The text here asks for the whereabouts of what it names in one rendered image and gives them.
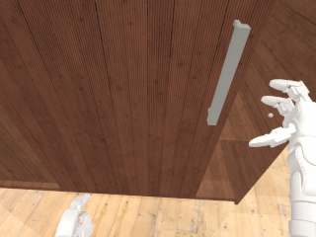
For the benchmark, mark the left robot hand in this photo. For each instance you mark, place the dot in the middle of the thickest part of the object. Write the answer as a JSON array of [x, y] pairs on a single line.
[[71, 219]]

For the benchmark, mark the right robot hand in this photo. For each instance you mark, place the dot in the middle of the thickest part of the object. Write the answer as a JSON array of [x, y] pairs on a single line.
[[302, 114]]

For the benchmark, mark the wardrobe door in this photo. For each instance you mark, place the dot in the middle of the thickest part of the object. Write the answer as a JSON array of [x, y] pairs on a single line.
[[113, 95], [18, 160]]

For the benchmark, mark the robot right forearm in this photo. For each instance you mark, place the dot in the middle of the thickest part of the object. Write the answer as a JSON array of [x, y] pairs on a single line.
[[301, 162]]

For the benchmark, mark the handle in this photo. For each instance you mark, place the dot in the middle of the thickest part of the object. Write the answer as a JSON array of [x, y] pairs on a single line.
[[233, 55]]

